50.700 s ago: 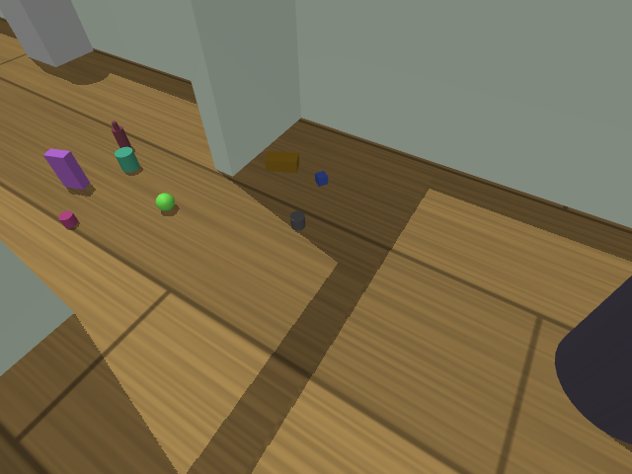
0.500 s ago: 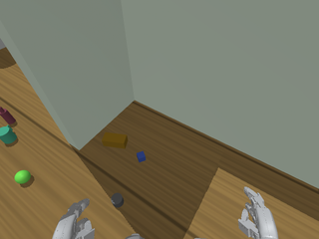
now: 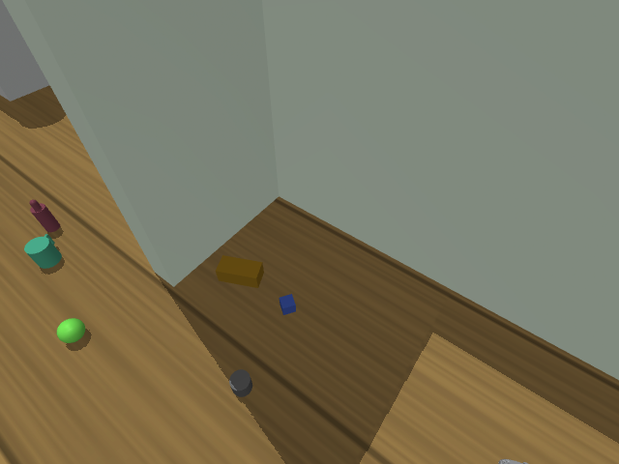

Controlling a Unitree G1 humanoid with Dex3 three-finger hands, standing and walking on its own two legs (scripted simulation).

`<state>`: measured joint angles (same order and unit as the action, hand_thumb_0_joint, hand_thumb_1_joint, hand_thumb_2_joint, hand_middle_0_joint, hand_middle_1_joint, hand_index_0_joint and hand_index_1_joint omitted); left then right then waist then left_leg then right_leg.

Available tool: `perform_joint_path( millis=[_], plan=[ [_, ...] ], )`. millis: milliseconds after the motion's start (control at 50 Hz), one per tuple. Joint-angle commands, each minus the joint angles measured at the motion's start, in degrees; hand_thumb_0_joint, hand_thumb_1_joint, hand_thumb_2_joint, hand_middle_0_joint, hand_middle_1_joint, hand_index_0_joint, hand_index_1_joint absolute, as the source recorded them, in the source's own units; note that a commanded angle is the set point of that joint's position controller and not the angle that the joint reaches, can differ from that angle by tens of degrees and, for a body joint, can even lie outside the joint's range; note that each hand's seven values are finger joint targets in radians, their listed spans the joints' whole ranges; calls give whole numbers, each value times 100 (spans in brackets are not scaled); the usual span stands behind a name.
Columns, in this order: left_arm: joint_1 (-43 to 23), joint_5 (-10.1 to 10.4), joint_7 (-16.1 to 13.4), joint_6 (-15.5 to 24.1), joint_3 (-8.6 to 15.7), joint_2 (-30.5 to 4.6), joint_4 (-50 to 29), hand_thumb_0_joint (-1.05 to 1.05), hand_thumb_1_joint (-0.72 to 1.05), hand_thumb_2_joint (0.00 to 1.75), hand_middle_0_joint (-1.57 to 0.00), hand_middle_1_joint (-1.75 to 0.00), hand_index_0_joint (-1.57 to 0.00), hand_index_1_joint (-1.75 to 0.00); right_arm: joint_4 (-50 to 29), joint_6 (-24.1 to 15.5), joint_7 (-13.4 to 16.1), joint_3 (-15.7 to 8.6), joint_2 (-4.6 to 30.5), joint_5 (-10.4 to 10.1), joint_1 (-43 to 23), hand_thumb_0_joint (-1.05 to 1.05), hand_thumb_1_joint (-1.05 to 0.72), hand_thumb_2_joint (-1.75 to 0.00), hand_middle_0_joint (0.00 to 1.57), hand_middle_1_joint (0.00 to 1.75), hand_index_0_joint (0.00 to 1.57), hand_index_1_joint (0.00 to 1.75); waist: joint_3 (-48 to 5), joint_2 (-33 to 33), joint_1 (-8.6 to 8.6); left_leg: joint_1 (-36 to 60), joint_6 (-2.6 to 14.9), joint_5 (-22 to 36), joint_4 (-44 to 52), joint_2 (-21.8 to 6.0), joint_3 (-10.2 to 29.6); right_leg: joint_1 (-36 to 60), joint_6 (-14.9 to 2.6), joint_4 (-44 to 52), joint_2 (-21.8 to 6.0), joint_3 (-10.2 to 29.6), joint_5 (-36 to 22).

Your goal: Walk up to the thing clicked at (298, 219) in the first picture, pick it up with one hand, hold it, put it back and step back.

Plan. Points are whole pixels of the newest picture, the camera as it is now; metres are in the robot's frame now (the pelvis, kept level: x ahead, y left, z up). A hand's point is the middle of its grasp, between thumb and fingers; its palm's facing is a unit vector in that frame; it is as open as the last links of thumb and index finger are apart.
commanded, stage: stand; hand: left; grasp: from above
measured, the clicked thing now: (241, 383) +0.45 +0.25 -0.73
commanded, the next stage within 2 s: none
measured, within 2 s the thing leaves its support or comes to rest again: neither
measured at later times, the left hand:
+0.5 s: hand out of the picture +0.03 +0.24 -0.15, palm faces +0.02 -0.94 -0.34, open 7.4 cm
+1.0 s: hand out of the picture +0.07 +0.23 -0.14, palm faces +0.00 -0.95 -0.33, open 7.4 cm
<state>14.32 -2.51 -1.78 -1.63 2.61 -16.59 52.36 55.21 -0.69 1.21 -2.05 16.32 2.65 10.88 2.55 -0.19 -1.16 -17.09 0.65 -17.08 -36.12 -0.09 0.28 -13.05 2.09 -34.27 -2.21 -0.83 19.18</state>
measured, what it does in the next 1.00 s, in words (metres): stands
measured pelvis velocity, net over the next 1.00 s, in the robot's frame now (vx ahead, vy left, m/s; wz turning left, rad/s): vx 0.00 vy -0.01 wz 0.00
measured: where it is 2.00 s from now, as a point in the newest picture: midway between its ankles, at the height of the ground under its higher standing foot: outside the picture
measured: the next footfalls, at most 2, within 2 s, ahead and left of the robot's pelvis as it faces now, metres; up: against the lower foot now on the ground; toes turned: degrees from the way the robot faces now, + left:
none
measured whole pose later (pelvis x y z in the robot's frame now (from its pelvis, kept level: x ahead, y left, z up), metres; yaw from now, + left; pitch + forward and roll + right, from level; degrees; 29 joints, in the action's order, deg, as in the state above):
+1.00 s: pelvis +0.00 -0.01 +0.02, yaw +0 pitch -3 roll +0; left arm 6.9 -1.6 -0.7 0.1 1.9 -17.5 66.3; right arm 65.4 -0.4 0.9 -0.3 17.9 1.1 7.1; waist 3.5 0.5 -0.1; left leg -7.8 -0.4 -9.3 -20.2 -0.7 0.3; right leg -4.2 1.4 -18.8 -1.5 -1.0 11.5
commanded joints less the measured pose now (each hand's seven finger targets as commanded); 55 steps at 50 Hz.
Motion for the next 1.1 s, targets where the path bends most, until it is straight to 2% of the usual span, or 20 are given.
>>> perform_joint_path(
  millis=[0,100,200,280,300,340,400,480,520,580,620,760,800,900,960,980,1080],
  plan=[
    [-315,63,-94,234,204,-910,-63,0,90,90,-20,-30,-20,-30,-203,-108,73,-246,1015,-46,-271,0,-90,-90,20,30,20,30,-255,250,38,569,190,734,1294,-481,686,175,-293,1015,-286,372,-912],
    [-278,66,-86,243,178,-970,415,0,90,90,-20,-30,-20,-30,86,-93,79,-225,1069,-91,-337,0,-90,-90,20,30,20,30,-176,213,4,720,150,747,1669,-523,722,481,-248,1302,-339,346,-1005],
    [-309,58,-71,228,138,-990,730,0,90,90,-20,-30,-20,-30,302,-60,69,-211,1082,-110,-363,0,-90,-90,20,30,20,30,50,174,21,685,113,239,1937,-533,755,461,-229,1505,-342,349,-787],
    [-380,47,-70,259,129,-1048,870,0,90,90,-20,-30,-20,-30,391,-45,47,-205,1085,-119,-443,0,-90,-90,20,30,20,30,81,8,32,788,91,354,1916,-524,723,395,-220,1703,-368,369,-669],
    [-449,53,-60,255,126,-1047,892,0,90,90,-20,-30,-20,-30,432,-32,46,-199,1100,-117,-365,0,-90,-90,20,30,20,30,144,46,72,682,75,175,1959,-506,704,433,-212,1730,-374,390,-576],
    [-418,57,-53,246,124,-1074,945,0,90,90,-20,-30,-20,-30,474,-23,42,-198,1117,-110,-402,0,-90,-90,20,30,20,30,156,103,43,641,76,21,2034,-536,745,422,-235,1735,-379,394,-484],
    [-495,78,-40,269,122,-1089,986,0,90,90,-20,-30,-20,-30,528,-40,27,-160,1088,-122,-414,0,-90,-90,20,30,20,30,15,93,45,721,86,357,1980,-540,697,576,-240,1781,-432,440,-781],
    [-566,87,-37,280,122,-1156,1028,0,90,90,-20,-30,-20,-30,575,-52,18,-140,1129,-132,-443,0,-90,-90,20,30,20,30,31,17,56,789,70,487,1983,-542,679,523,-231,1828,-439,429,-773],
    [-582,91,-36,294,112,-1140,1052,0,90,90,-20,-30,-20,-30,605,-55,11,-127,1127,-147,-455,0,-90,-90,20,30,20,30,-28,-23,56,933,69,736,1933,-561,658,534,-232,1845,-463,441,-847],
    [-625,95,-28,281,116,-1187,1082,0,90,90,-20,-30,-20,-30,639,-45,11,-117,1178,-143,-457,0,-90,-90,20,30,20,30,19,9,77,897,68,628,1946,-569,640,533,-234,1886,-468,461,-767],
    [-674,100,-24,290,113,-1194,1062,0,90,90,-20,-30,-20,-30,639,-54,9,-99,1177,-146,-496,0,-90,-90,20,30,20,30,-63,33,61,945,67,862,1928,-585,633,582,-244,1885,-476,453,-957],
    [-695,119,0,273,114,-1198,1132,0,90,90,-20,-30,-20,-30,710,-70,20,-64,1219,-157,-495,0,-90,-90,20,30,20,30,-79,83,57,944,57,947,1998,-597,588,688,-250,1864,-462,446,-1136],
    [-765,119,-5,289,124,-1222,1103,0,90,90,-20,-30,-20,-30,691,-83,21,-64,1247,-159,-520,0,-90,-90,20,30,20,30,-186,12,59,1065,75,1308,1937,-637,592,718,-242,1858,-483,439,-1321],
    [-874,126,13,285,117,-1234,1087,0,90,90,-20,-30,-20,-30,705,-77,28,-51,1284,-154,-548,0,-90,-90,20,30,20,30,-137,65,82,992,54,1216,1964,-649,588,735,-234,1904,-487,439,-1189],
    [-899,123,13,286,112,-1225,1074,0,90,90,-20,-30,-20,-30,705,-81,33,-64,1312,-157,-631,0,-90,-90,20,30,20,30,-238,87,73,1093,54,1474,1894,-674,561,730,-246,1906,-488,428,-1329],
    [-889,133,20,286,112,-1233,1086,0,90,90,-20,-30,-20,-30,744,-80,35,-57,1311,-163,-555,0,-90,-90,20,30,20,30,-237,91,95,1039,60,1309,1920,-659,535,794,-247,1928,-512,474,-1351],
    [-931,144,36,293,108,-1236,1076,0,90,90,-20,-30,-20,-30,748,-98,19,-50,1328,-167,-600,0,-90,-90,20,30,20,30,-282,77,96,1095,54,1463,1927,-672,518,796,-244,1899,-503,449,-1481]
  ],
)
